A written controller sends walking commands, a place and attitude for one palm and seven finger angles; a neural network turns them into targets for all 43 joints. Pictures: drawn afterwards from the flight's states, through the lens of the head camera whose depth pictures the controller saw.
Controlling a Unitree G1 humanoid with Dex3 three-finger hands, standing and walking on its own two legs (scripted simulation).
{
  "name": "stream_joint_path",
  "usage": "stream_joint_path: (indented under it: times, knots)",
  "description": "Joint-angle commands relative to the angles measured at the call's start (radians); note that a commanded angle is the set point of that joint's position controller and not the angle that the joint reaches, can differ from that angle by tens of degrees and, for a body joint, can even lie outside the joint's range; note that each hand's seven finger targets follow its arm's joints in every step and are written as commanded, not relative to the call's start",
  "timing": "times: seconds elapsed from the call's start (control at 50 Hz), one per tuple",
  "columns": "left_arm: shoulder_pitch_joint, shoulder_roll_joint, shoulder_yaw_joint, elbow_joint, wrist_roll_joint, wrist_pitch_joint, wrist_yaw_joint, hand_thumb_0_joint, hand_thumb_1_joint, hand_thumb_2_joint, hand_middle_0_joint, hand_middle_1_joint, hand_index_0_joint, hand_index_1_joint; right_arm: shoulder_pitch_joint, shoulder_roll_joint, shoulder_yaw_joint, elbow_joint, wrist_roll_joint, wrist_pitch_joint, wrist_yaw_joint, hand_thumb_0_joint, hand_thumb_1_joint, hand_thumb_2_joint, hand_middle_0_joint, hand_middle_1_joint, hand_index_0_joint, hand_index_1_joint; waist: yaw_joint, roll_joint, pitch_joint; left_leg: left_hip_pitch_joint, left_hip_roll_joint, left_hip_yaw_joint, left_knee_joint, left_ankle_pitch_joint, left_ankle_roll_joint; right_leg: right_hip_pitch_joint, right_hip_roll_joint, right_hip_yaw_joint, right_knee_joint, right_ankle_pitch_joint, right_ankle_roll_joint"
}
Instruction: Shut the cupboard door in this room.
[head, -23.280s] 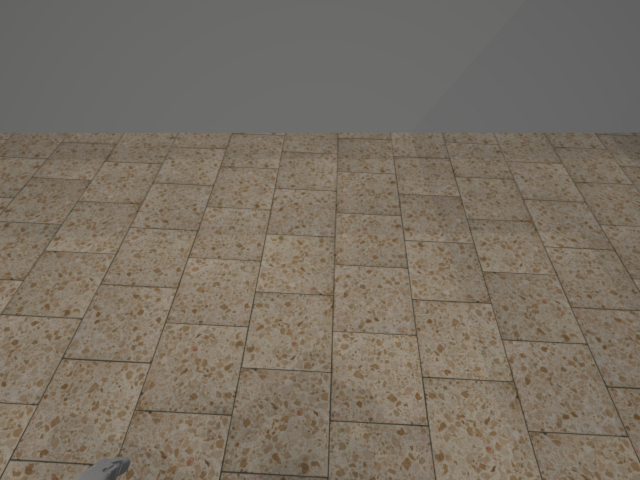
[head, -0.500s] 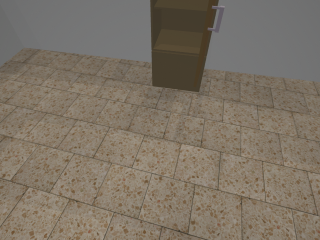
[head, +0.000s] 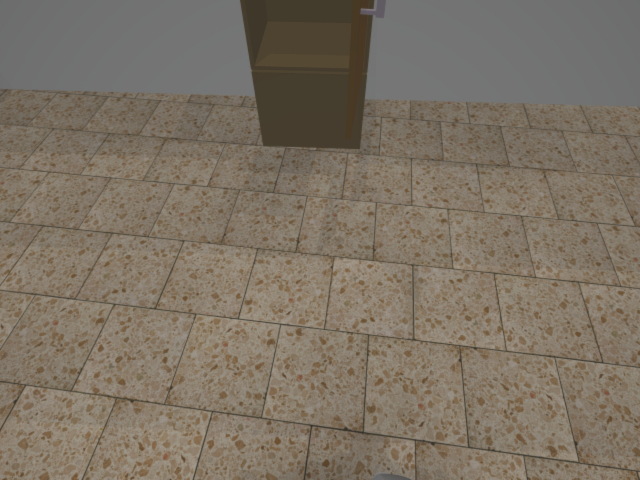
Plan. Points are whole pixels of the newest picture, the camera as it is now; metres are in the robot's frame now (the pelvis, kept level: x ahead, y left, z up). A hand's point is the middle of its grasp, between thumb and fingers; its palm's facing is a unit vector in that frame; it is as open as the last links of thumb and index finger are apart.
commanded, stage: walk around to get in front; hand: left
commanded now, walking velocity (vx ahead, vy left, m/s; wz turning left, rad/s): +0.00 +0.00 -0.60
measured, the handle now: out of the picture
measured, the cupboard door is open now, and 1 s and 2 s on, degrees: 84 84 84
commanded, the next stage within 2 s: none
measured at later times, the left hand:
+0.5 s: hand out of the picture +0.09 +0.18 -0.15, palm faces -0.16 -0.95 -0.25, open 7.4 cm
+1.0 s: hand (211, 412) +0.22 +0.19 -0.16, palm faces -0.52 -0.83 -0.21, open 7.4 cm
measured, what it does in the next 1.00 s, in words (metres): steps on the spot, turning right: left foot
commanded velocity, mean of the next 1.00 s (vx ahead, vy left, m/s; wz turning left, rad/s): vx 0.01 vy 0.00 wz -0.60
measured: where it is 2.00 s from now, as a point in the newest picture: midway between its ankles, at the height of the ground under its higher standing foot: (404, 478)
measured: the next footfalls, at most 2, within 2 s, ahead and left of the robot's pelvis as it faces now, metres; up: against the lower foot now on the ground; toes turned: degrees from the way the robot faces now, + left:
left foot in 0.68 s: +0.09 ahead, +0.14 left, +0.00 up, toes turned -20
right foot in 1.18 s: -0.03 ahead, -0.09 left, +0.00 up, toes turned -48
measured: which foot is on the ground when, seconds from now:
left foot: down 0.00-0.08, up 0.10-0.66, down 0.68-1.00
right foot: down 0.00-0.68, up 0.70-1.00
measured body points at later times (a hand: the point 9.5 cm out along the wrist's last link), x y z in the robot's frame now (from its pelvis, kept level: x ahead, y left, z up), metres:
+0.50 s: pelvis +0.01 -0.01 +0.01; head +0.06 -0.03 +0.46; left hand +0.09 +0.23 -0.13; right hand +0.07 -0.30 -0.13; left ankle +0.02 +0.16 -0.66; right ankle +0.02 -0.09 -0.73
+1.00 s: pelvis +0.02 +0.05 +0.01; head +0.08 +0.05 +0.46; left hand +0.25 +0.23 -0.14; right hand -0.08 -0.18 -0.12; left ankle +0.05 +0.15 -0.73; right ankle -0.08 -0.07 -0.65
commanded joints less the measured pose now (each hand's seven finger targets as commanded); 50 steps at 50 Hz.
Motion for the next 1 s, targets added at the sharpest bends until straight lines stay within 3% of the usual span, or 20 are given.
stream_joint_path:
  times: [0.0, 0.02, 0.04, 0.06, 0.08, 0.1, 0.12, 0.16, 0.22, 0.3, 0.52, 0.56, 0.6, 0.62, 0.64, 0.66, 0.7, 0.72, 0.76, 0.98]
  knots:
    - [0.039, 0.088, 0.040, -0.110, 0.008, -0.026, 0.000, 0.000, 0.900, 0.900, -0.200, -0.300, -0.200, -0.300, -0.022, -0.220, -0.073, -0.075, -0.004, -0.016, -0.007, 0.000, -0.900, -0.900, 0.200, 0.300, 0.200, 0.300, 0.010, 0.159, -0.093, 0.033, 0.308, -0.152, -0.072, 0.556, 0.139, -0.019, -0.045, -0.027, 0.051, -0.059, 0.007]
    - [0.100, 0.088, 0.045, -0.095, 0.008, -0.032, -0.002, 0.000, 0.900, 0.900, -0.200, -0.300, -0.200, -0.300, -0.043, -0.218, -0.077, -0.080, -0.001, -0.014, -0.005, 0.000, -0.900, -0.900, 0.200, 0.300, 0.200, 0.300, 0.039, 0.141, -0.115, 0.004, 0.274, -0.106, 0.018, 0.520, 0.099, 0.070, -0.038, -0.044, -0.065, 0.047, 0.008]
    - [0.181, 0.126, 0.054, -0.072, 0.009, -0.044, 0.000, 0.000, 0.900, 0.900, -0.200, -0.300, -0.200, -0.300, -0.042, -0.205, -0.076, -0.088, 0.005, -0.010, -0.002, 0.000, -0.900, -0.900, 0.200, 0.300, 0.200, 0.300, 0.073, 0.026, -0.149, -0.066, 0.210, -0.044, 0.208, 0.415, 0.039, 0.196, -0.055, -0.014, -0.234, 0.290, 0.000]
    - [0.224, 0.240, 0.073, -0.065, 0.019, -0.063, 0.016, 0.000, 0.900, 0.900, -0.200, -0.300, -0.200, -0.300, -0.019, -0.119, -0.061, -0.125, 0.014, -0.005, 0.003, 0.000, -0.900, -0.900, 0.200, 0.300, 0.200, 0.300, 0.078, -0.350, -0.151, -0.336, 0.045, -0.017, 0.482, -0.108, -0.035, 0.324, -0.297, 0.405, -0.372, 0.624, -0.094]
    - [0.249, 0.236, 0.065, -0.062, -0.007, -0.061, 0.027, 0.000, 0.900, 0.900, -0.200, -0.300, -0.200, -0.300, -0.049, -0.115, -0.053, -0.148, 0.022, 0.009, -0.001, 0.000, -0.900, -0.900, 0.200, 0.300, 0.200, 0.300, 0.086, -0.278, -0.154, -0.367, -0.018, -0.181, 0.602, -0.301, -0.038, 0.267, -0.382, 0.511, -0.437, 0.726, -0.181]
    - [0.207, 0.227, 0.075, -0.075, -0.005, -0.059, 0.037, 0.000, 0.900, 0.900, -0.200, -0.300, -0.200, -0.300, -0.059, -0.106, -0.054, -0.140, 0.021, 0.016, -0.005, 0.000, -0.900, -0.900, 0.200, 0.300, 0.200, 0.300, 0.067, -0.242, -0.141, -0.388, -0.006, -0.249, 0.666, -0.255, -0.031, 0.236, -0.357, 0.534, -0.462, 0.580, -0.180]
    - [0.141, 0.202, 0.072, -0.090, -0.005, -0.056, 0.037, 0.000, 0.900, 0.900, -0.200, -0.300, -0.200, -0.300, -0.057, -0.121, -0.059, -0.127, 0.017, 0.017, -0.005, 0.000, -0.900, -0.900, 0.200, 0.300, 0.200, 0.300, 0.043, -0.174, -0.102, -0.419, 0.009, -0.283, 0.695, -0.169, -0.028, 0.215, -0.327, 0.507, -0.464, 0.427, -0.170]
    - [0.085, 0.161, 0.061, -0.111, -0.008, -0.062, 0.033, 0.000, 0.900, 0.900, -0.200, -0.300, -0.200, -0.300, -0.031, -0.122, -0.057, -0.101, 0.010, 0.012, 0.001, 0.000, -0.900, -0.900, 0.200, 0.300, 0.200, 0.300, 0.011, -0.055, -0.130, -0.408, 0.018, -0.277, 0.682, -0.033, -0.039, 0.241, -0.251, 0.396, -0.434, 0.431, -0.145]
    - [0.110, 0.156, 0.060, -0.101, -0.008, -0.069, 0.031, 0.000, 0.900, 0.900, -0.200, -0.300, -0.200, -0.300, -0.003, -0.111, -0.054, -0.089, 0.010, 0.015, 0.001, 0.000, -0.900, -0.900, 0.200, 0.300, 0.200, 0.300, 0.010, -0.052, -0.197, -0.397, 0.005, -0.275, 0.632, 0.008, -0.054, 0.309, -0.206, 0.345, -0.409, 0.513, -0.116]
    - [0.135, 0.155, 0.063, -0.089, -0.006, -0.065, 0.029, 0.000, 0.900, 0.900, -0.200, -0.300, -0.200, -0.300, -0.025, -0.116, -0.053, -0.105, 0.011, 0.019, -0.004, 0.000, -0.900, -0.900, 0.200, 0.300, 0.200, 0.300, 0.018, -0.077, -0.174, -0.417, 0.000, -0.292, 0.592, 0.017, -0.066, 0.306, -0.193, 0.369, -0.420, 0.485, -0.103]
    - [0.116, 0.204, 0.072, -0.113, 0.006, -0.049, 0.025, 0.000, 0.900, 0.900, -0.200, -0.300, -0.200, -0.300, -0.081, -0.116, -0.039, -0.168, 0.019, -0.001, -0.004, 0.000, -0.900, -0.900, 0.200, 0.300, 0.200, 0.300, 0.036, -0.125, -0.151, -0.287, -0.046, -0.272, 0.271, -0.075, -0.047, 0.227, -0.172, 0.490, -0.399, 0.456, -0.187]
    - [0.075, 0.217, 0.075, -0.126, 0.006, -0.044, 0.027, 0.000, 0.900, 0.900, -0.200, -0.300, -0.200, -0.300, -0.034, -0.110, -0.037, -0.168, 0.026, -0.010, -0.007, 0.000, -0.900, -0.900, 0.200, 0.300, 0.200, 0.300, 0.014, -0.135, -0.178, -0.207, -0.061, -0.263, 0.141, -0.062, -0.038, 0.215, -0.159, 0.495, -0.362, 0.524, -0.174]
    - [0.032, 0.211, 0.072, -0.132, -0.002, -0.040, 0.027, 0.000, 0.900, 0.900, -0.200, -0.300, -0.200, -0.300, 0.050, -0.114, -0.037, -0.146, 0.030, -0.019, -0.012, 0.000, -0.900, -0.900, 0.200, 0.300, 0.200, 0.300, -0.026, -0.124, -0.210, -0.048, -0.072, -0.246, -0.060, 0.064, -0.032, 0.146, -0.116, 0.470, -0.299, 0.514, -0.116]
    - [0.017, 0.190, 0.067, -0.146, -0.008, -0.037, 0.025, 0.000, 0.900, 0.900, -0.200, -0.300, -0.200, -0.300, 0.097, -0.141, -0.043, -0.136, 0.027, -0.028, -0.016, 0.000, -0.900, -0.900, 0.200, 0.300, 0.200, 0.300, -0.052, -0.071, -0.220, 0.103, -0.019, -0.278, -0.167, 0.124, -0.014, 0.021, -0.065, 0.429, -0.232, 0.414, -0.073]
    - [0.042, 0.127, 0.056, -0.166, -0.017, -0.031, 0.016, 0.000, 0.900, 0.900, -0.200, -0.300, -0.200, -0.300, 0.095, -0.227, -0.058, -0.145, 0.014, -0.034, -0.016, 0.000, -0.900, -0.900, 0.200, 0.300, 0.200, 0.300, -0.046, 0.181, -0.205, 0.214, 0.209, -0.514, -0.276, 0.117, 0.055, -0.185, 0.075, 0.297, -0.064, 0.118, -0.016]
    - [0.048, 0.110, 0.053, -0.181, -0.005, -0.033, 0.008, 0.000, 0.900, 0.900, -0.200, -0.300, -0.200, -0.300, 0.074, -0.279, -0.069, -0.169, 0.011, -0.021, -0.011, 0.000, -0.900, -0.900, 0.200, 0.300, 0.200, 0.300, -0.030, 0.311, -0.148, 0.121, 0.393, -0.616, -0.302, 0.193, 0.141, -0.253, 0.098, 0.127, 0.160, -0.207, 0.030]
    - [0.014, 0.154, 0.074, -0.162, 0.011, -0.025, 0.001, 0.000, 0.900, 0.900, -0.200, -0.300, -0.200, -0.300, 0.012, -0.211, -0.050, -0.185, 0.004, -0.024, -0.012, 0.000, -0.900, -0.900, 0.200, 0.300, 0.200, 0.300, -0.011, 0.206, -0.081, -0.043, 0.342, -0.553, -0.283, 0.289, 0.161, -0.229, 0.043, 0.135, 0.410, -0.148, 0.056]
    - [0.043, 0.145, 0.077, -0.155, 0.010, -0.024, -0.006, 0.000, 0.900, 0.900, -0.200, -0.300, -0.200, -0.300, -0.020, -0.188, -0.045, -0.193, 0.001, -0.026, -0.009, 0.000, -0.900, -0.900, 0.200, 0.300, 0.200, 0.300, 0.017, 0.173, -0.065, -0.051, 0.285, -0.442, -0.260, 0.316, 0.152, -0.222, 0.027, 0.110, 0.471, -0.094, 0.061]
    - [0.057, 0.122, 0.068, -0.148, 0.007, -0.020, -0.015, 0.000, 0.900, 0.900, -0.200, -0.300, -0.200, -0.300, 0.003, -0.164, -0.043, -0.188, 0.002, -0.033, -0.009, 0.000, -0.900, -0.900, 0.200, 0.300, 0.200, 0.300, 0.014, 0.156, -0.092, 0.008, 0.217, -0.309, -0.220, 0.426, 0.128, -0.240, 0.012, 0.076, 0.512, -0.021, 0.076]
    - [-0.117, 0.056, 0.044, -0.193, 0.000, -0.017, -0.025, 0.000, 0.900, 0.900, -0.200, -0.300, -0.200, -0.300, 0.205, -0.177, -0.078, -0.103, 0.000, -0.035, -0.002, 0.000, -0.900, -0.900, 0.200, 0.300, 0.200, 0.300, -0.077, 0.211, -0.131, 0.189, 0.275, -0.163, -0.144, 0.635, 0.151, -0.207, -0.050, -0.030, 0.198, -0.059, 0.082]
